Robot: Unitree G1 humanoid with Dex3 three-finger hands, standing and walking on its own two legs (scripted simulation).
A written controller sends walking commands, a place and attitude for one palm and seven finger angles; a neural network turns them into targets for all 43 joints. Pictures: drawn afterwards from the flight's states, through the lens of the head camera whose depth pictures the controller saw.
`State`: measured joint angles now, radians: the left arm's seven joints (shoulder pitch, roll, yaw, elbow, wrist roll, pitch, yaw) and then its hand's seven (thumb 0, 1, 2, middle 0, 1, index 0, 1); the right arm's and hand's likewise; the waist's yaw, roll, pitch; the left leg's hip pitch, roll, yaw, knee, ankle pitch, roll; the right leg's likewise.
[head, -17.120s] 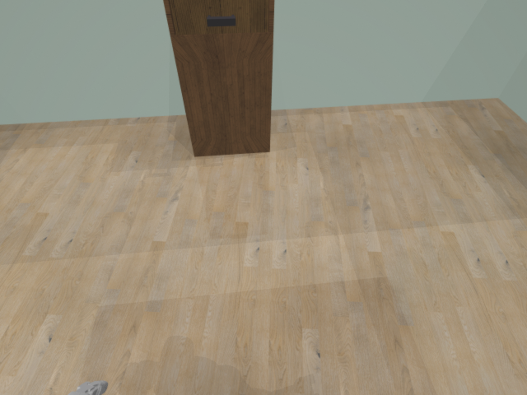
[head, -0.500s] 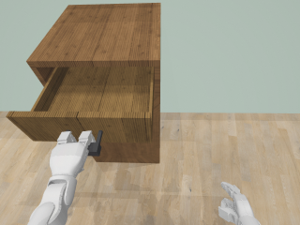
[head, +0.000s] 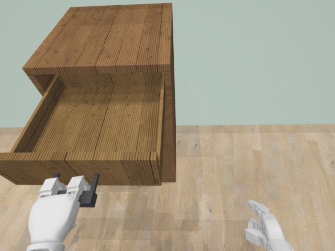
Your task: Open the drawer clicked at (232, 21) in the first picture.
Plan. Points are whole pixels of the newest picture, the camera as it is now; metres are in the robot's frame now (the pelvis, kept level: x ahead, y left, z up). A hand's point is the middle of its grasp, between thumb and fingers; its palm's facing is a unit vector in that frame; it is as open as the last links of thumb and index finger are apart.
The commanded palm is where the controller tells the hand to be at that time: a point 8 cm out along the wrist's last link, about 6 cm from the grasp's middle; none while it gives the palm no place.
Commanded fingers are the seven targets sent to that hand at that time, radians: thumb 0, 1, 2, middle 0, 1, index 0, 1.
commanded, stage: pull the drawer open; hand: left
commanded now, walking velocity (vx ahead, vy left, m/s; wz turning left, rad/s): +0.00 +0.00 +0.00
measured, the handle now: (72, 188) +0.24 +0.25 +0.02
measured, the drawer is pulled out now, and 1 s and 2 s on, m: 0.30 0.30 0.30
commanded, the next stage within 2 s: open the thumb to release the handle in 0.10 s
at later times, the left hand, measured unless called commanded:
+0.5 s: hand (69, 214) +0.19 +0.25 +0.01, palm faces +0.03 -0.06 -1.00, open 8.1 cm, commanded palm +0.16 +0.25 +0.06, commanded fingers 0.00 -0.22 0.42 -0.32 -1.23 -0.32 -1.23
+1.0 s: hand (71, 215) +0.19 +0.24 +0.00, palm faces +0.02 -0.07 -1.00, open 13.8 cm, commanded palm +0.16 +0.24 +0.06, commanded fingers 0.00 -0.50 0.30 -0.30 -1.20 -0.30 -1.20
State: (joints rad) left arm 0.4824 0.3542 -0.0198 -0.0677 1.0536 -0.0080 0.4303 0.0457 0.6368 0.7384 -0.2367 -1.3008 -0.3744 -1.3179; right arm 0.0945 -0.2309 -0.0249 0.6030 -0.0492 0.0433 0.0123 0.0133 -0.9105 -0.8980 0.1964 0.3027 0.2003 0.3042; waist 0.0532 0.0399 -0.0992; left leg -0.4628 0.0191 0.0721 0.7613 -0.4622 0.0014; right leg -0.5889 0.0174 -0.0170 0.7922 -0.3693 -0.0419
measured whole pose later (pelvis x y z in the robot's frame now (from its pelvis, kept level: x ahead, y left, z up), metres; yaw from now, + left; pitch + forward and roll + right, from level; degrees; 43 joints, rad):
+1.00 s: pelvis -0.01 +0.00 +0.00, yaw +2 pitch +8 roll +1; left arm 0.33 0.33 -0.07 0.02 1.08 0.02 0.42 0.00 -0.48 0.31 -0.30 -1.19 -0.32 -1.20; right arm 0.10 -0.23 -0.02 0.63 -0.05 0.04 -0.02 0.01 -0.91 -0.90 0.20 0.30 0.20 0.30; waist 0.08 0.04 -0.08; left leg -0.46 0.01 0.05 0.77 -0.44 0.00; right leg -0.57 0.00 -0.04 0.79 -0.35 -0.04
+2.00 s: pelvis -0.02 +0.01 +0.03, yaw +2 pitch -1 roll +0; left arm 0.29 0.46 -0.04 -0.30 0.94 0.07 0.12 0.00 -0.49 0.30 -0.32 -1.20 -0.32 -1.20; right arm 0.07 -0.24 0.03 0.64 -0.01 0.09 -0.02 0.01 -0.91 -0.90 0.20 0.30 0.20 0.30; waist 0.13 0.10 0.00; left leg -0.15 -0.01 0.03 0.47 -0.30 0.02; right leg -0.25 0.00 -0.05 0.48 -0.22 -0.02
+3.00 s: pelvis -0.03 +0.00 +0.03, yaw +3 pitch -3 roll +0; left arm 0.32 0.56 0.09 -0.38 0.82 0.03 0.01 0.00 -0.49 0.30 -0.32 -1.20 -0.32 -1.20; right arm 0.08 -0.28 0.03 0.63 0.01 0.07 -0.03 0.01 -0.91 -0.90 0.20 0.30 0.20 0.30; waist 0.12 0.12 0.04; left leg -0.11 0.00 0.02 0.43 -0.26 0.00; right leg -0.19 0.01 -0.06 0.42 -0.18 -0.04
